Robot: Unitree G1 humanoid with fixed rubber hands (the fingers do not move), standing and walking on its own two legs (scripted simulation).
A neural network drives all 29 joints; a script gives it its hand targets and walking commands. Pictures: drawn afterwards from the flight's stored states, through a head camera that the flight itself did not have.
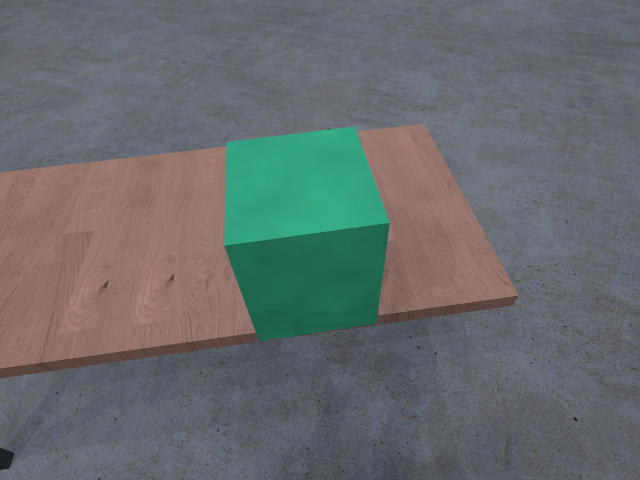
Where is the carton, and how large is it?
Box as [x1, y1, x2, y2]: [224, 126, 389, 340]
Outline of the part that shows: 354,126 227,142 224,246 259,340 376,322 389,222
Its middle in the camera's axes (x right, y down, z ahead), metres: -0.03 +0.00 +0.63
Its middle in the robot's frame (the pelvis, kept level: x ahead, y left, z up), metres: +0.46 +0.05 +0.00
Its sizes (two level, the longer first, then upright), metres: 0.210 0.200 0.250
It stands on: a table, 0.65 m high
